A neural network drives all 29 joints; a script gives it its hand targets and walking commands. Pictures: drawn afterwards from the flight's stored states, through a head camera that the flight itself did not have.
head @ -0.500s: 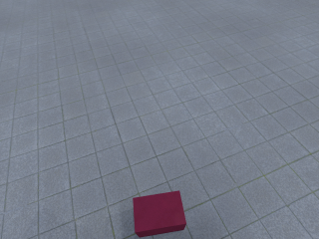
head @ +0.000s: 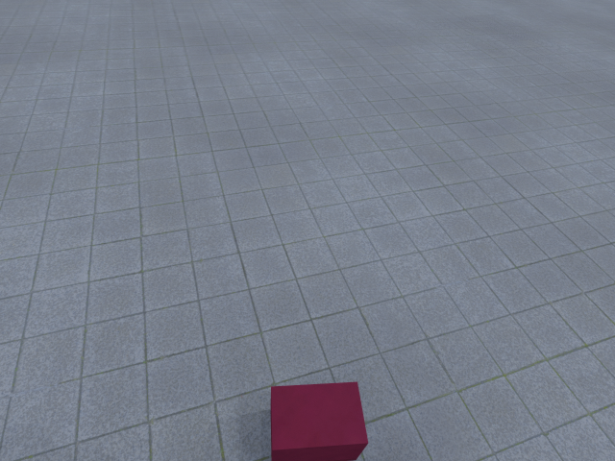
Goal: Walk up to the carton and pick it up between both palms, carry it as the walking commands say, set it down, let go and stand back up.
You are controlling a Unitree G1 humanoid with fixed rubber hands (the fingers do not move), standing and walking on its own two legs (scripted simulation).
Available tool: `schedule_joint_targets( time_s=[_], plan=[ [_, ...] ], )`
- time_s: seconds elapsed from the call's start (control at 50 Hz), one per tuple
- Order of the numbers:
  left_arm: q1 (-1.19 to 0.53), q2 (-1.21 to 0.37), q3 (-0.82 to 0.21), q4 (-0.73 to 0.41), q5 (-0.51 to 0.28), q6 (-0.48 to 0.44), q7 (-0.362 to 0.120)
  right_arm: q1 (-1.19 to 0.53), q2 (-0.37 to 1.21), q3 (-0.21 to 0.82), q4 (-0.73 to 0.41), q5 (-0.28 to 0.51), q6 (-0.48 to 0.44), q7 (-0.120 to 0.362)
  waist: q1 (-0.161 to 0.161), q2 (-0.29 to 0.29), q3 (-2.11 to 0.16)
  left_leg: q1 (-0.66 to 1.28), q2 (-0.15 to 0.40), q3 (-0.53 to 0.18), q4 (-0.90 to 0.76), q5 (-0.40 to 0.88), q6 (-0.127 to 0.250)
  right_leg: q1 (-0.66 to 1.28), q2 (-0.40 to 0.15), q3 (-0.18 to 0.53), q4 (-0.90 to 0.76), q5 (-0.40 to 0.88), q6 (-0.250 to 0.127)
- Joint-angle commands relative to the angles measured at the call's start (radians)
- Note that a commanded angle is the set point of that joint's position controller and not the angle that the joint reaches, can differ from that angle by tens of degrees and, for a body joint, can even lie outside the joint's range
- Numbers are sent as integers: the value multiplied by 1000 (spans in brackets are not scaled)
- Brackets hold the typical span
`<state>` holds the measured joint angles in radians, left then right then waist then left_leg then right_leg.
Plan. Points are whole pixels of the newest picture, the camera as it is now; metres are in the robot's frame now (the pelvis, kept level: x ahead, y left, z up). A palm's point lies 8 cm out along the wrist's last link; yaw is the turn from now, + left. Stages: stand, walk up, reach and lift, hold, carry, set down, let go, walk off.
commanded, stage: walk up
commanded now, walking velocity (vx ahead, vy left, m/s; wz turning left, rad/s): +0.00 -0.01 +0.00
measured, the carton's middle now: (314, 424) +0.40 -0.05 -0.69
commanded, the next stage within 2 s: stand in 1.24 s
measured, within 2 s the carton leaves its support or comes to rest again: neither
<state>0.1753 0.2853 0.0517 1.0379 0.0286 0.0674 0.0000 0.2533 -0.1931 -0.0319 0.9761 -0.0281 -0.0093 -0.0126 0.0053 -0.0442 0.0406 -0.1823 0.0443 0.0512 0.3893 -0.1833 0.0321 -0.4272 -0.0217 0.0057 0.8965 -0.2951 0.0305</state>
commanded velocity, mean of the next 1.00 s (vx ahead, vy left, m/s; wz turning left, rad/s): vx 0.00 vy -0.06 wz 0.01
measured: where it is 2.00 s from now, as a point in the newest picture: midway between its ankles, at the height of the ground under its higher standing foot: outside the picture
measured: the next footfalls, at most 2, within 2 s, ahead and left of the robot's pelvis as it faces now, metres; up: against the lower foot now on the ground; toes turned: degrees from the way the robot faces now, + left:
right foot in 0.20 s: -0.01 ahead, -0.13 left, +0.00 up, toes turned -2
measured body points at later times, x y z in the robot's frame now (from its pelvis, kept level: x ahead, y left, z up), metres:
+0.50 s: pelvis -0.02 -0.02 -0.01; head -0.01 -0.02 +0.44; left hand -0.03 +0.20 -0.17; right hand -0.01 -0.25 -0.16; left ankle +0.02 +0.09 -0.75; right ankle -0.05 -0.13 -0.75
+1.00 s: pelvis -0.01 -0.05 -0.01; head +0.01 -0.05 +0.44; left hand -0.03 +0.18 -0.17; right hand -0.02 -0.28 -0.17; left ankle +0.02 +0.09 -0.75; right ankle -0.05 -0.13 -0.75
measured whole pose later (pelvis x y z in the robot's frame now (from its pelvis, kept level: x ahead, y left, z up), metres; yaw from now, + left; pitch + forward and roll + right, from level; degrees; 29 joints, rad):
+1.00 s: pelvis -0.01 -0.05 -0.01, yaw +0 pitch +0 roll +0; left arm 0.30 0.17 0.04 1.12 0.01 0.01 0.04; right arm 0.27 -0.14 -0.04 1.11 -0.03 0.01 -0.06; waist -0.01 -0.01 0.04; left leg -0.27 0.07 0.05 0.46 -0.19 -0.03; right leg -0.15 0.05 -0.06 0.44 -0.29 -0.06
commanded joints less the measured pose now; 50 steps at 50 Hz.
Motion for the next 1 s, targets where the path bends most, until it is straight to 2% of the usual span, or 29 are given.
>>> schedule_joint_targets(
  time_s=[0.0, 0.04, 0.1, 0.14, 0.16, 0.18, 0.2, 0.22, 0.24, 0.3, 0.4, 0.46, 0.56, 0.64, 0.72, 0.86, 0.98],
  plan=[
    [31, 19, 5, -21, 1, -6, 0, -18, -104, -11, -28, 6, -26, -12, 8, 236, -5, 38, 152, -126, -202, -32, 39, 29, -15, 19, -103, 5, -9],
    [22, 6, -2, -23, 2, -3, 6, 13, -114, -16, -13, -7, -18, -14, -16, 258, 8, 49, 159, -154, -207, -44, 78, 79, 2, 2, -224, -58, -16],
    [78, -10, -10, -5, -5, -14, 20, 41, -136, -26, 10, -6, -11, -17, -25, 207, 2, 97, 205, -222, -182, 27, 115, 125, 3, 2, -360, -94, -21],
    [138, -32, -21, 16, -13, -36, 31, 29, -136, -29, 22, 4, -5, -16, -2, 163, -27, 101, 204, -218, -141, 120, 94, 212, 0, -19, -516, 8, -24],
    [180, -40, -27, 32, -15, -49, 35, 18, -131, -29, 27, 11, -3, -13, 11, 148, -47, 76, 194, -212, -125, 136, 69, 286, -21, -19, -582, 101, -26],
    [200, -28, -27, 38, -12, -61, 39, 17, -110, -23, 31, 19, -1, -11, 11, 120, -59, 44, 173, -205, -111, 128, 38, 340, -64, 16, -606, 156, -32],
    [211, -6, -28, 37, -8, -71, 40, 17, -86, -16, 30, 24, 0, -11, 3, 80, -54, 8, 138, -178, -82, 131, 18, 369, -113, 63, -621, 216, -44],
    [151, 1, -31, 32, -14, -76, 37, 25, -52, -9, 36, 26, -2, -10, -31, -12, -20, 8, 70, -120, -99, 85, -2, 322, -127, 86, -606, 284, -56],
    [135, -19, -36, 37, -9, -77, 34, 15, -50, -10, 46, 21, -3, -12, -35, -31, -4, 56, 60, -85, -90, 81, -5, 265, -122, 75, -616, 273, -59],
    [166, -40, -37, 52, -9, -79, 38, 13, -73, -19, 64, 19, 2, -11, -37, -16, -2, 93, 89, -98, -93, 99, -6, 226, -93, 38, -617, 189, -50],
    [206, -66, -24, 78, -10, -69, 38, 4, -73, -24, 72, 11, 6, -15, -24, 55, 34, -7, 142, -167, -142, -47, -6, 228, -59, 9, -589, 70, -50],
    [218, -76, -24, 82, -9, -72, 37, 4, -56, -24, 81, 9, 7, -17, -20, 68, 39, -35, 124, -141, -120, -50, -15, 228, -67, 25, -604, 52, -55],
    [195, -60, -25, 69, -10, -79, 40, 23, -16, -16, 100, 10, 6, -18, -30, 14, 44, -15, 63, -43, -21, 34, -40, 186, -117, 86, -681, 0, -72],
    [198, -65, -28, 67, -12, -84, 43, 33, -7, -12, 118, 12, 4, -19, -30, 21, 48, -4, 59, -30, -19, 58, -49, 194, -122, 86, -687, 40, -71],
    [212, -54, -13, 76, -18, -79, 44, 49, -29, -18, 124, 11, 3, -27, -27, 2, 43, 1, 84, -40, -16, 66, -44, 203, -104, 55, -651, 90, -69],
    [215, -54, -3, 79, -19, -68, 44, 68, -33, -21, 127, 5, 7, -42, -21, 45, 31, -22, 112, -56, -1, 91, -30, 210, -84, 30, -587, 144, -68],
    [223, -52, 6, 68, -15, -59, 40, 83, -67, -30, 115, -1, 15, -53, -13, 100, 0, -47, 173, -131, -1, 99, 5, 196, -54, 9, -498, 155, -59]
  ],
)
